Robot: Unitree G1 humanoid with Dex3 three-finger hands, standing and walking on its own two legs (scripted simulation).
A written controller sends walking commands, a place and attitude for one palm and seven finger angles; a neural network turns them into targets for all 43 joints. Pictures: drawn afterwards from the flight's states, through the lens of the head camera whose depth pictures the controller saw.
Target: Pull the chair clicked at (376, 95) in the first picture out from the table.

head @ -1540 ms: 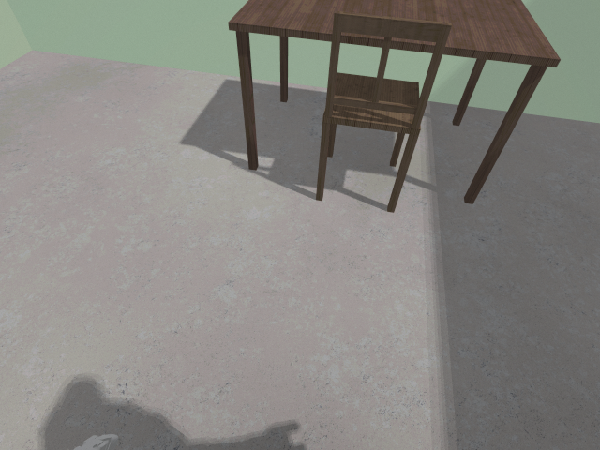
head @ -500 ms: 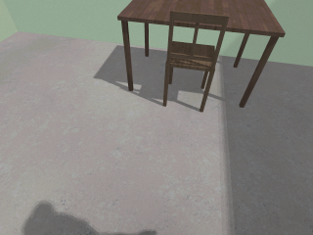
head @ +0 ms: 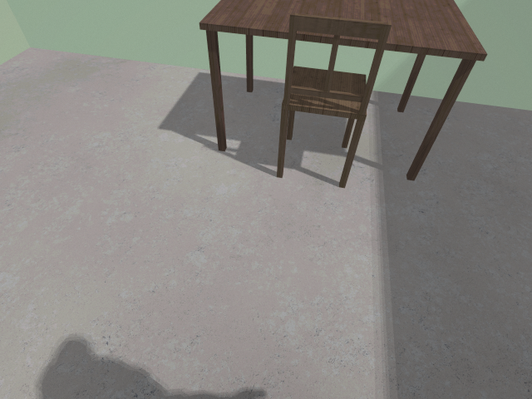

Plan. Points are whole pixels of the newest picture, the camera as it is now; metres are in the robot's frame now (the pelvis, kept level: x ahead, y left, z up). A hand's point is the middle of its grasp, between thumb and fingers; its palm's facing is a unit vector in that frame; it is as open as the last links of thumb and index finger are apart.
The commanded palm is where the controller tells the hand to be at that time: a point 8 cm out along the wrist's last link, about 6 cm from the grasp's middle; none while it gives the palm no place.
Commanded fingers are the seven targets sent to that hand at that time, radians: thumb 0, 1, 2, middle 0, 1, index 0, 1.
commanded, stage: walk to a spot facing it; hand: left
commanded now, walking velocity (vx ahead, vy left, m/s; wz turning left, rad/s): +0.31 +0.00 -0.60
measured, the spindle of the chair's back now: (331, 64) +1.34 -0.19 -0.11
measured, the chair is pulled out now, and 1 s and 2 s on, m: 0.00 0.00 0.00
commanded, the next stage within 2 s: turn to face it in 1.92 s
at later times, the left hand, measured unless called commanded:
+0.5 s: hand out of the picture +0.10 +0.15 -0.18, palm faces -0.11 -0.98 -0.19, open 7.4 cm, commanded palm none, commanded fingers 0.00 0.90 0.90 -0.20 -0.30 -0.20 -0.30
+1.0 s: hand (207, 258) +0.44 +0.16 -0.17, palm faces -0.39 -0.90 -0.20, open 7.4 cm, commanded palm none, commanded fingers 0.00 0.90 0.90 -0.20 -0.30 -0.20 -0.30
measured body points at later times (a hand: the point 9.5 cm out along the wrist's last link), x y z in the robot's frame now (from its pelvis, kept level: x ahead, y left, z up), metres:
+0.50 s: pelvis +0.09 -0.03 -0.01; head +0.10 -0.03 +0.44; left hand +0.11 +0.20 -0.17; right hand +0.06 -0.28 -0.17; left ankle +0.08 +0.10 -0.67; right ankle +0.04 -0.11 -0.75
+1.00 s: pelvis +0.29 +0.00 +0.00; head +0.32 +0.01 +0.44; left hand +0.46 +0.21 -0.16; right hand +0.23 -0.24 -0.14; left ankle +0.34 +0.09 -0.75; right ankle +0.25 -0.12 -0.66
